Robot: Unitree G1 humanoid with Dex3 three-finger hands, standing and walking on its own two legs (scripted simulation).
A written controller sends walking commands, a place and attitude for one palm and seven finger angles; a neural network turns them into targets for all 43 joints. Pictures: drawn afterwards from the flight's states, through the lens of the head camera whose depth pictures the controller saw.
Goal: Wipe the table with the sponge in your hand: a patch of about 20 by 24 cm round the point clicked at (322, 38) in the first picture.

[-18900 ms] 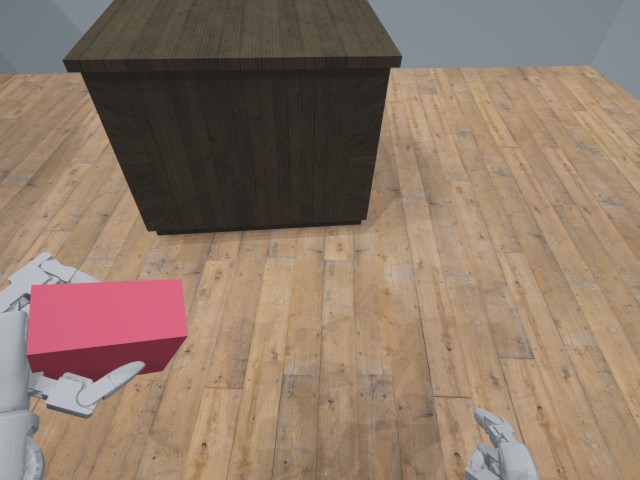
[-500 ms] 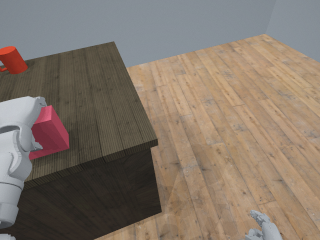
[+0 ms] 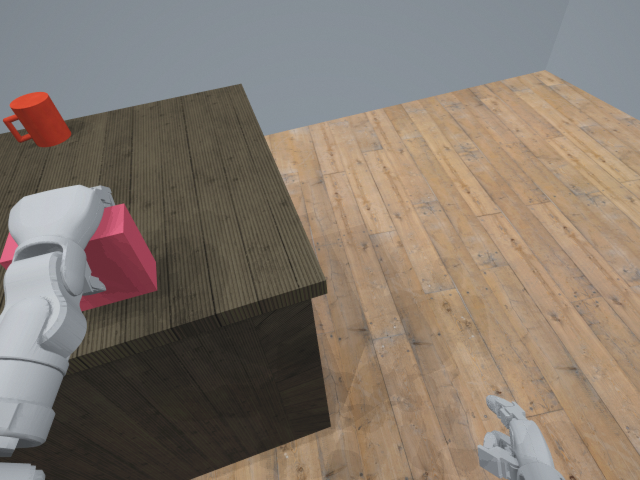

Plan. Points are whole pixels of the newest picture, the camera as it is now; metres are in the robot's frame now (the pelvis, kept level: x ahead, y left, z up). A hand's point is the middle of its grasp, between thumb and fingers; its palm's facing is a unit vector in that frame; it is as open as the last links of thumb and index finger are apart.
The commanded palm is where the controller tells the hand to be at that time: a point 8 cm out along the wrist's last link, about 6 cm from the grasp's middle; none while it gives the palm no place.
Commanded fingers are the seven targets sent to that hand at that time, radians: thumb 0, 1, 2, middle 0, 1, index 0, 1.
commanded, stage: move the sponge above the wiping area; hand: left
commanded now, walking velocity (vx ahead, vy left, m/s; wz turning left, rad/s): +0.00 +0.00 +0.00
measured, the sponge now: (95, 271) +0.32 +0.34 +0.10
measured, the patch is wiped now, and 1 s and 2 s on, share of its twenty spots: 0.00 0.00 0.05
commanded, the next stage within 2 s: lower the sponge onto the table in 0.08 s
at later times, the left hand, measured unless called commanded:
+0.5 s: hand (84, 250) +0.31 +0.33 +0.15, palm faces +0.00 +0.04 -1.00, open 9.9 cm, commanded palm +0.28 +0.34 +0.22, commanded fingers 0.00 0.10 1.30 -1.20 -1.60 -1.20 -1.60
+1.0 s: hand (83, 265) +0.31 +0.35 +0.12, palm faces -0.03 +0.04 -1.00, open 9.9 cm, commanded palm +0.29 +0.34 +0.20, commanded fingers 0.00 0.10 1.30 -1.20 -1.60 -1.20 -1.60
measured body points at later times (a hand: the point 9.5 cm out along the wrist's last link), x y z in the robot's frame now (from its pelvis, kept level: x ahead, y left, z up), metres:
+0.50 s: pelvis +0.01 -0.02 +0.00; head +0.01 -0.06 +0.45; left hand +0.31 +0.33 +0.20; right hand +0.21 -0.25 -0.11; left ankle +0.00 +0.11 -0.75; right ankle -0.03 -0.12 -0.75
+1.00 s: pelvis +0.01 -0.01 +0.00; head +0.01 -0.05 +0.45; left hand +0.31 +0.34 +0.18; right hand +0.20 -0.26 -0.11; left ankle +0.00 +0.11 -0.75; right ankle -0.03 -0.12 -0.75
